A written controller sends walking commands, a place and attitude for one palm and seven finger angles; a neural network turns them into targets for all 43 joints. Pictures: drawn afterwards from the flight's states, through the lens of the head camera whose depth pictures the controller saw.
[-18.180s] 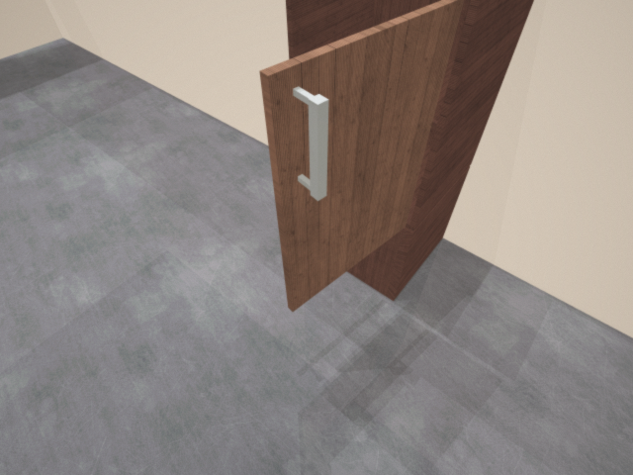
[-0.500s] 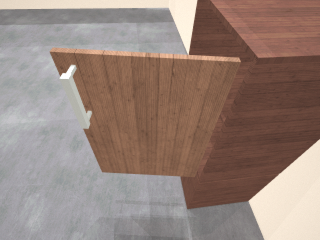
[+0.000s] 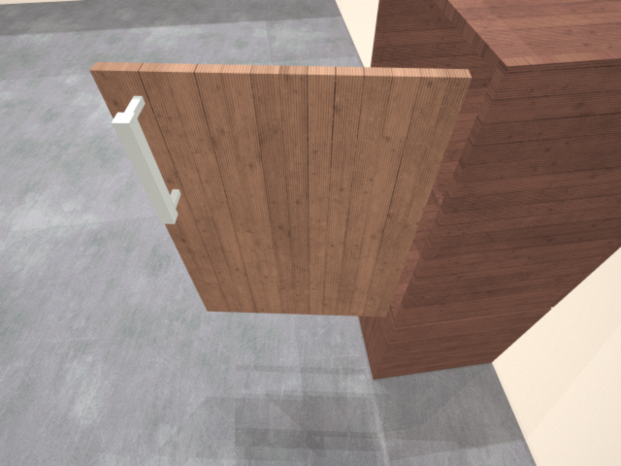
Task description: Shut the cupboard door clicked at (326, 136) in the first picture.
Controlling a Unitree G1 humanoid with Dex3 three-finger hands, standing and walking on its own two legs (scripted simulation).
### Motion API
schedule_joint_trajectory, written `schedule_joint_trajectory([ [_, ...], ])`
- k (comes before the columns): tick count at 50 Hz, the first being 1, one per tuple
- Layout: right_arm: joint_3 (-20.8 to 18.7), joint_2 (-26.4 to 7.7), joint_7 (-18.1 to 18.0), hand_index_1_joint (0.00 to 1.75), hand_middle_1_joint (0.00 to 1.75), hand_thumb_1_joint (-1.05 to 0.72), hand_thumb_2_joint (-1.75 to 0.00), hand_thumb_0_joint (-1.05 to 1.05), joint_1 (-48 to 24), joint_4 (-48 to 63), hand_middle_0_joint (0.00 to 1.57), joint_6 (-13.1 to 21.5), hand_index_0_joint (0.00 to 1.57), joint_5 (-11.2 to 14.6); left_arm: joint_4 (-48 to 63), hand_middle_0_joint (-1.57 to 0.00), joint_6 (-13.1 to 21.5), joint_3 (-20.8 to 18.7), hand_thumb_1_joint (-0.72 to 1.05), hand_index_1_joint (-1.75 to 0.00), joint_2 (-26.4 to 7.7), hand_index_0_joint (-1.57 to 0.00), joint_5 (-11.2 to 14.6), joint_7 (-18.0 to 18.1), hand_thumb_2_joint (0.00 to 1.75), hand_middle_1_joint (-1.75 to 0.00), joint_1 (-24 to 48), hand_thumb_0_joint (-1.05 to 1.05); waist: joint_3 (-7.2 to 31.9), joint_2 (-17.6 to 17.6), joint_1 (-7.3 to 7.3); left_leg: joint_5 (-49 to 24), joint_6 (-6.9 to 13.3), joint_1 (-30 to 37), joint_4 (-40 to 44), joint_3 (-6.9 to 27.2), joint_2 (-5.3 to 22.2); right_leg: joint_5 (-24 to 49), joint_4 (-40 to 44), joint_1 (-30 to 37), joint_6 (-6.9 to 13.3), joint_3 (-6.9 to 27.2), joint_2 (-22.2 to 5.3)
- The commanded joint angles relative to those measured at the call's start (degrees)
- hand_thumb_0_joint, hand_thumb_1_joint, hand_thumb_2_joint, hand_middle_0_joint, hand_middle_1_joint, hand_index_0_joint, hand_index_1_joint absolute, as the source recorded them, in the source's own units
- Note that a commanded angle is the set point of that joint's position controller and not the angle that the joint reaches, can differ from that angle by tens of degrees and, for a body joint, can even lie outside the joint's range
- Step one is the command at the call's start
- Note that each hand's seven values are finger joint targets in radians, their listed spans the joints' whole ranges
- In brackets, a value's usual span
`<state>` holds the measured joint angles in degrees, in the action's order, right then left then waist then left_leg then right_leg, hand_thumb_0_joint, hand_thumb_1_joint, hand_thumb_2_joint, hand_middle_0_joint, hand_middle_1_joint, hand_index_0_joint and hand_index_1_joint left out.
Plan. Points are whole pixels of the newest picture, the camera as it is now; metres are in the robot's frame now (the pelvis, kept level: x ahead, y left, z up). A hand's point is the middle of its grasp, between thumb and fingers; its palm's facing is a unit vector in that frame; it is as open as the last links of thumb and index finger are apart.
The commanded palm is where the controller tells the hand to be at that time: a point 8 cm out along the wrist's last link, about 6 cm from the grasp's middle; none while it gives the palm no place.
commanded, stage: come to a stop and stand still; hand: left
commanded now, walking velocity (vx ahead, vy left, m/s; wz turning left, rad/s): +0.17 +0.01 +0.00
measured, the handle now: (154, 165) +0.44 +0.23 +0.14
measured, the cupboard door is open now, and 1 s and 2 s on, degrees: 80 80 80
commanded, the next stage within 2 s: look again from close up in 0.82 s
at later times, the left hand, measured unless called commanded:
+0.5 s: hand out of the picture +0.00 +0.16 -0.17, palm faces +0.01 -0.98 -0.20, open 7.4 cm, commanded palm none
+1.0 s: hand out of the picture +0.05 +0.16 -0.16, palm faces -0.01 -0.98 -0.21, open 7.4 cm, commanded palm none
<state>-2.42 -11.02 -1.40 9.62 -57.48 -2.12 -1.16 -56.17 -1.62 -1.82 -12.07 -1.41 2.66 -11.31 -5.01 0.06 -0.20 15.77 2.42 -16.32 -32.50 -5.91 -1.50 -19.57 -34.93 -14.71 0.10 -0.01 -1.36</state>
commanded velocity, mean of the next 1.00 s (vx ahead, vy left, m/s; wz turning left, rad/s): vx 0.02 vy -0.01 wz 0.00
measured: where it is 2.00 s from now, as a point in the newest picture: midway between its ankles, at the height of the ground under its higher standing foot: outside the picture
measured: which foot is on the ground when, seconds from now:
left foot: down 0.00-1.00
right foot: down 0.00-1.00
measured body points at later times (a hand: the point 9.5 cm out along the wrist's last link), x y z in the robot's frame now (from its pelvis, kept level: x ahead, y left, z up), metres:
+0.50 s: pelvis +0.03 -0.01 +0.00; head +0.05 -0.02 +0.45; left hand +0.00 +0.21 -0.15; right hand +0.04 -0.23 -0.16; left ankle +0.02 +0.08 -0.73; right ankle -0.03 -0.11 -0.73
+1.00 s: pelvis +0.04 -0.02 +0.01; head +0.05 -0.02 +0.46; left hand +0.05 +0.21 -0.15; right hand +0.06 -0.25 -0.15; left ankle +0.02 +0.08 -0.73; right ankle -0.03 -0.11 -0.73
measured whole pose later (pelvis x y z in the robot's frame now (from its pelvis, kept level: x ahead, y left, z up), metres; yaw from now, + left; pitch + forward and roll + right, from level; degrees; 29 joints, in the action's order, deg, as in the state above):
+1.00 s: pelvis +0.04 -0.02 +0.01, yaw -1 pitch -1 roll +1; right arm 1.3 -9.5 -1.8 13.1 -64.1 0.7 -0.8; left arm -62.1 1.2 0.9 -9.7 -0.6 2.6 -15.6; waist -1.8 -1.0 -0.1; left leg 15.2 1.1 -9.0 -25.2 -5.7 0.1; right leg -19.3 -24.8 -4.6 1.7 -1.4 0.8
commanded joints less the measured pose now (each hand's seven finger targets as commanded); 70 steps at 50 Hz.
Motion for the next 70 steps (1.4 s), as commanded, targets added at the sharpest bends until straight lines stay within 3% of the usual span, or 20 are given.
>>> schedule_joint_trajectory([
  [1, -0.3, -4.7, 0.8, 0.3, 0.3, -0.9, -0.9, 0.0, 5.7, 1.0, 0.2, 1.5, 0.2, -0.4, 4.2, -0.2, 0.4, -0.4, 0.9, -0.3, -5.9, -0.2, -0.1, -0.4, 0.9, -0.3, 0.6, 0.0, 1.8, -1.4, -1.22, 6.5, 0.2, 6.0, 12.1, 10.6, 7.4, -8.1, 10.5, -9.4, 3.2, 6.0, -4.7],
  [3, -0.2, -7.6, 0.9, 0.3, 0.3, -0.9, -0.9, 0.0, 4.1, 0.7, 0.2, 2.3, 0.2, -0.6, 2.8, -0.2, 0.7, -0.3, 0.9, -0.3, -5.6, -0.2, -0.2, -0.7, 0.9, -0.3, -1.5, 0.0, 1.0, 4.1, 0.18, 19.7, 2.5, -1.4, 21.7, 18.5, 11.6, -6.0, 5.0, -2.3, 1.3, 0.7, -1.3],
  [5, -0.2, -8.2, 0.9, 0.3, 0.3, -0.9, -0.9, 0.0, 3.2, 0.9, 0.2, 2.6, 0.2, -0.4, 0.9, -0.2, 0.6, 0.1, 0.9, -0.3, -3.9, -0.2, -0.5, -1.2, 0.9, -0.3, -5.0, 0.0, 1.0, 6.5, 1.38, 24.6, 4.1, -3.9, 25.6, 20.9, 14.0, -5.2, -0.8, 0.3, 1.5, -1.7, -0.5],
  [7, 0.0, -7.6, 0.7, 0.3, 0.3, -0.9, -0.9, 0.0, 3.3, 0.5, 0.2, 2.6, 0.2, -0.3, -0.3, -0.2, 0.9, 0.4, 0.9, -0.3, -2.7, -0.2, -0.7, -1.5, 0.9, -0.3, -7.4, 0.0, 1.4, 5.3, 2.02, 23.1, 5.0, -3.6, 24.6, 19.7, 13.8, -4.7, -1.1, 1.0, 1.8, -2.0, -0.5],
  [9, 0.2, -7.1, 0.6, 0.3, 0.3, -0.9, -0.9, 0.0, 3.7, 0.0, 0.2, 2.6, 0.2, -0.3, -1.2, -0.2, 1.3, 0.6, 0.9, -0.3, -1.9, -0.2, -0.5, -1.6, 0.9, -0.3, -8.1, 0.0, 0.8, 4.1, 1.87, 20.0, 4.3, -2.9, 22.5, 17.1, 12.6, -2.6, 3.0, 1.6, 1.8, -1.6, -0.8],
  [11, 0.7, -5.0, 0.5, 0.3, 0.3, -0.9, -0.9, 0.0, 4.6, -0.9, 0.2, 2.8, 0.2, 0.1, -1.7, -0.2, 2.1, 0.8, 0.9, -0.3, -2.2, -0.2, -0.3, -1.5, 0.9, -0.3, -9.0, 0.0, -0.4, 1.3, 1.87, 14.0, 2.8, -1.9, 18.9, 13.6, 9.8, -0.2, 11.1, 2.6, 2.0, 1.4, -2.2],
  [13, 1.3, -3.3, 0.5, 0.3, 0.3, -0.9, -0.9, 0.0, 5.6, -1.6, 0.2, 3.4, 0.2, 0.3, -2.7, -0.2, 2.9, 0.9, 0.9, -0.3, -3.2, -0.2, 0.1, -1.1, 0.9, -0.3, -9.8, 0.0, 0.8, 0.5, 1.12, 2.9, 0.8, 2.0, 13.1, 8.9, 6.2, 2.1, 15.7, 1.8, 3.3, 6.4, -5.9],
  [14, 1.6, -6.0, 0.7, 0.3, 0.3, -0.9, -0.9, 0.0, 2.0, 1.3, 0.2, 3.4, 0.2, 0.7, -4.6, -0.2, 3.6, 1.7, 0.9, -0.3, -4.2, -0.2, -0.5, 0.9, 0.9, -0.3, -12.0, 0.0, -2.0, 0.1, 1.6, -1.5, -1.8, 0.6, 4.1, 6.7, 6.3, 8.9, 15.6, -1.2, 2.6, 5.9, -6.1],
  [15, 1.6, -3.7, 1.3, 0.3, 0.3, -0.9, -0.9, 0.0, 5.7, 2.1, 0.2, 2.7, 0.2, 0.3, -1.7, -0.2, 3.7, 1.6, 0.9, -0.3, -6.1, -0.2, 0.2, 0.5, 0.9, -0.3, -8.2, 0.0, 1.5, -1.7, -1.22, 6.5, -1.6, 1.6, 3.3, 6.3, 5.1, -10.2, 17.0, -3.9, 4.3, 7.6, -7.4],
  [16, 1.6, -3.5, 1.3, 0.3, 0.3, -0.9, -0.9, 0.0, 7.1, 1.1, 0.2, 2.9, 0.2, -0.5, -1.2, -0.2, 4.4, 0.9, 0.9, -0.3, -5.9, -0.2, 0.0, 0.3, 0.9, -0.3, -7.5, 0.0, 3.2, 3.7, -1.68, -0.4, -1.4, 4.4, 3.1, 6.8, 4.5, -1.3, 15.4, -3.3, 5.6, 7.7, -7.7],
  [17, 1.9, -3.2, 1.2, 0.3, 0.3, -0.9, -0.9, 0.0, 9.0, 0.7, 0.2, 3.1, 0.2, -0.2, -1.4, -0.2, 4.5, 1.3, 0.9, -0.3, -5.1, -0.2, 0.5, 0.1, 0.9, -0.3, -6.9, 0.0, 3.7, 3.0, -2.29, -0.8, -0.7, 4.3, 4.1, 7.3, 5.5, -1.7, 14.3, -2.2, 5.3, 6.1, -6.2],
  [18, 2.0, -3.3, 1.1, 0.3, 0.3, -0.9, -0.9, 0.0, 9.3, 0.7, 0.2, 3.4, 0.2, 0.0, -1.6, -0.2, 4.7, 1.7, 0.9, -0.3, -4.0, -0.2, 0.5, 0.1, 0.9, -0.3, -7.9, 0.0, 4.5, 3.9, -1.85, -4.1, -0.2, 4.5, 4.4, 7.9, 5.8, 1.8, 13.0, -1.2, 4.9, 5.6, -5.2],
  [21, 2.6, -3.1, 0.3, 0.3, 0.3, -0.9, -0.9, 0.0, 10.0, -0.3, 0.2, 4.7, 0.2, 0.3, -3.7, -0.2, 5.2, 2.0, 0.9, -0.3, -2.2, -0.2, 0.6, 0.3, 0.9, -0.3, -10.7, 0.0, 7.3, 1.5, -0.9, -21.6, 0.7, 6.3, 3.0, 8.2, 7.3, 21.6, 8.8, 4.4, 4.2, 3.5, -4.5],
  [25, 2.8, -3.3, -0.1, 0.3, 0.3, -0.9, -0.9, 0.0, 9.6, -1.3, 0.2, 4.3, 0.2, 0.5, -4.7, -0.2, 4.7, 2.3, 0.9, -0.3, -1.6, -0.2, 1.0, 0.5, 0.9, -0.3, -11.1, 0.0, 4.0, -3.7, -0.86, -17.9, 0.3, 6.1, 4.8, 7.4, 7.0, 24.3, 9.3, 4.6, 3.4, 3.2, -4.9],
  [27, 2.9, -3.2, -0.2, 0.3, 0.3, -0.9, -0.9, 0.0, 9.4, -2.2, 0.2, 4.4, 0.2, 0.4, -4.9, -0.2, 4.6, 2.3, 0.9, -0.3, -1.8, -0.2, 1.0, 0.5, 0.9, -0.3, -11.6, 0.0, 3.2, -3.0, -0.6, -19.6, 0.2, 6.4, 5.1, 7.1, 6.7, 27.8, 9.1, 5.1, 3.3, 3.3, -5.1],
  [37, 2.9, -3.6, -0.5, 0.3, 0.3, -0.9, -0.9, 0.0, 7.2, -4.3, 0.2, 4.0, 0.2, 0.4, -4.7, -0.2, 3.6, 1.8, 0.9, -0.3, -3.4, -0.2, 1.0, 0.6, 0.9, -0.3, -10.5, 0.0, 2.9, -0.2, 0.33, -19.2, 0.0, 8.4, 7.9, 6.2, 7.1, 25.8, 11.1, 6.8, 2.5, 3.6, -5.1],
  [47, 2.9, -4.0, -0.3, 0.3, 0.3, -0.9, -0.9, 0.0, 5.7, -5.0, 0.2, 3.6, 0.2, 0.4, -4.5, -0.2, 3.2, 1.8, 0.9, -0.3, -4.0, -0.2, 0.9, 0.2, 0.9, -0.3, -9.1, 0.0, 0.8, -0.5, 0.56, -14.1, -0.3, 8.5, 10.6, 6.1, 7.2, 20.7, 14.1, 5.9, 2.2, 4.1, -5.0],
  [56, 2.9, -3.8, -0.4, 0.3, 0.3, -0.9, -0.9, 0.0, 5.9, -5.8, 0.2, 3.7, 0.2, 0.6, -5.0, -0.2, 3.3, 1.8, 0.9, -0.3, -3.8, -0.2, 0.8, 0.1, 0.9, -0.3, -9.6, 0.0, 1.8, -1.7, 0.61, -14.5, -0.2, 9.7, 11.3, 5.8, 7.5, 21.5, 14.8, 6.4, 2.0, 4.3, -5.0],
  [60, 2.8, -4.0, -0.5, 0.3, 0.3, -0.9, -0.9, 0.0, 6.2, -6.1, 0.2, 3.7, 0.2, 0.5, -5.7, -0.2, 3.2, 2.0, 0.9, -0.3, -3.6, -0.2, 0.9, 0.1, 0.9, -0.3, -9.8, 0.0, 2.8, -0.4, 0.44, -15.3, -0.3, 10.4, 11.4, 5.9, 7.7, 21.2, 14.8, 6.5, 2.2, 4.6, -5.1],
  [70, 2.8, -3.5, -0.6, 0.3, 0.3, -0.9, -0.9, 0.0, 6.6, -6.7, 0.2, 3.7, 0.2, 0.6, -6.5, -0.2, 3.1, 2.1, 0.9, -0.3, -2.9, -0.2, 0.9, 0.1, 0.9, -0.3, -10.6, 0.0, 1.3, -0.5, 0.55, -14.5, -0.2, 10.4, 12.2, 6.0, 7.8, 19.2, 15.4, 5.5, 2.0, 4.5, -5.0],
])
